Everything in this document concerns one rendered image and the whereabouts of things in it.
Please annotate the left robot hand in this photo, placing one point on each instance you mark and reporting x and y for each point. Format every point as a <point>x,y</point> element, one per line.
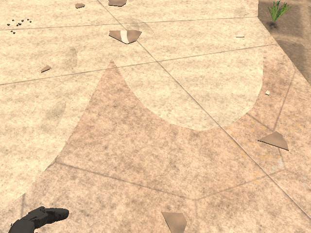
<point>38,218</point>

